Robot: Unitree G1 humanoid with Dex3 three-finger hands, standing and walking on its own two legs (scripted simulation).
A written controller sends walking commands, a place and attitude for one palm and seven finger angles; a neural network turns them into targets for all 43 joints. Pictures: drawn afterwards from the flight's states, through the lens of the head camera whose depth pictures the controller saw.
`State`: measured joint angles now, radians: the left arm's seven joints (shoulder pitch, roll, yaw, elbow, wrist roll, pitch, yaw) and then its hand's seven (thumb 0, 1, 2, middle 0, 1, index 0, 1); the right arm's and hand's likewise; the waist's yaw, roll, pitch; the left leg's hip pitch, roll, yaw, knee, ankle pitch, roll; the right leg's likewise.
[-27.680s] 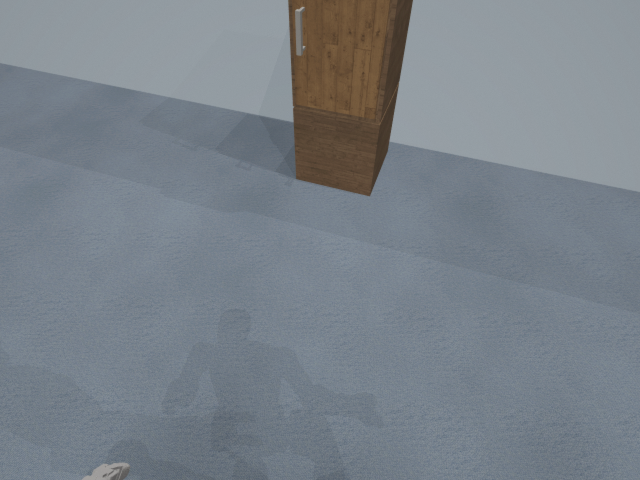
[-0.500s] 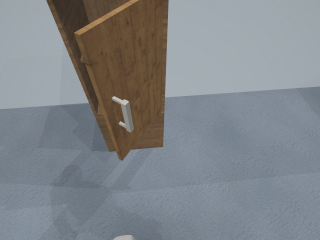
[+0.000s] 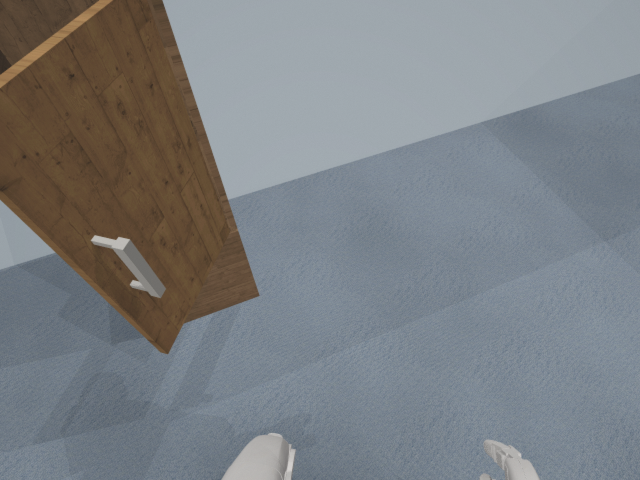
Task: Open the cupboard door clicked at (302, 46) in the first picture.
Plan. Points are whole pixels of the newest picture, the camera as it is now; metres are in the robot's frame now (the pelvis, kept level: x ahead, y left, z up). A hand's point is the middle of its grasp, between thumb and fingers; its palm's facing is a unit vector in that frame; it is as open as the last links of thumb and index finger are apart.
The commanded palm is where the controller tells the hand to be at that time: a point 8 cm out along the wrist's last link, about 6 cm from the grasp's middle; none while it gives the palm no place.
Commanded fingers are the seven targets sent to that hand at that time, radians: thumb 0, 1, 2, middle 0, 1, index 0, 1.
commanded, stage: walk to a spot facing it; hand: left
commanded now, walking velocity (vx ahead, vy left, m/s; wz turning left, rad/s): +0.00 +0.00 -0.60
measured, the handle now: (130, 267) +0.39 +0.35 -0.05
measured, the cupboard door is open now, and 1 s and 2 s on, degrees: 53 53 53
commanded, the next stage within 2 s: none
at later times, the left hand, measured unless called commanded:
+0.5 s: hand (173, 416) +0.20 +0.26 -0.17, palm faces -0.27 -0.93 -0.24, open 7.4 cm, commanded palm none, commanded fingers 0.00 0.90 0.90 -0.20 -0.30 -0.20 -0.30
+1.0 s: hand (271, 394) +0.24 +0.11 -0.15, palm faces -0.53 -0.81 -0.23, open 7.3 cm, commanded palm none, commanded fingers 0.00 0.90 0.90 -0.20 -0.30 -0.20 -0.30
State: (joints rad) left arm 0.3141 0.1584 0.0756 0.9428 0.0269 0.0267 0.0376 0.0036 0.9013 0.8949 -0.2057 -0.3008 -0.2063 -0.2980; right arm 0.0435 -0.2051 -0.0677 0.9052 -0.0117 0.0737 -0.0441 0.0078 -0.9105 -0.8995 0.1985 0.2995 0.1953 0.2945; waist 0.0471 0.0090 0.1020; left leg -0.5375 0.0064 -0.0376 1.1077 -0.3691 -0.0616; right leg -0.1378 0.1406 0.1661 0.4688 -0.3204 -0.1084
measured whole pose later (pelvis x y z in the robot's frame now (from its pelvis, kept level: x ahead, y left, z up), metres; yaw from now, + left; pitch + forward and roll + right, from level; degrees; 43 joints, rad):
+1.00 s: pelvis +0.08 -0.01 +0.00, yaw -35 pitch +1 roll +1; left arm 0.24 0.17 0.06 0.93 0.03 -0.01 -0.01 0.00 0.92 0.89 -0.21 -0.30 -0.21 -0.30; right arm 0.23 -0.21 -0.07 0.92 -0.03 0.04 0.01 0.01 -0.91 -0.90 0.20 0.30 0.19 0.29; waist -0.02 0.02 0.06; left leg -0.50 0.08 0.03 0.96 -0.34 -0.08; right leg -0.15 0.05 0.05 0.43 -0.29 -0.06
